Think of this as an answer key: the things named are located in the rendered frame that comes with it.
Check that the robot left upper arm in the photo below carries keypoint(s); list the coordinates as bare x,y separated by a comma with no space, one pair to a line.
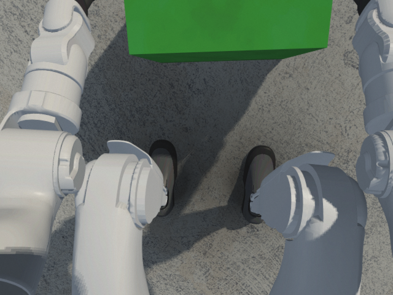
38,168

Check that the robot left forearm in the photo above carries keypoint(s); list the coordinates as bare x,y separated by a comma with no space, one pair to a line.
55,76

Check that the carton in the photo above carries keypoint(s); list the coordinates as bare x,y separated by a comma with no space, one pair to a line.
175,31

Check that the left robot foot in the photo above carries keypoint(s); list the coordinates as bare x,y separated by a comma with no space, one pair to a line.
164,155

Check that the robot right upper arm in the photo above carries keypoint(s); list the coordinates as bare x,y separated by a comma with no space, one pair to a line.
374,171

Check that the robot right hand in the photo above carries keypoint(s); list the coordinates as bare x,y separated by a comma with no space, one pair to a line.
361,5

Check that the robot right forearm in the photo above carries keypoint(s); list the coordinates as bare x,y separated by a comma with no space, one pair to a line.
373,42

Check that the robot left hand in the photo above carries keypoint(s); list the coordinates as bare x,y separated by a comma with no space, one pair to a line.
85,4

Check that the right robot shin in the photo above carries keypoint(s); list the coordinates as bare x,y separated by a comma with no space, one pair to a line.
262,203

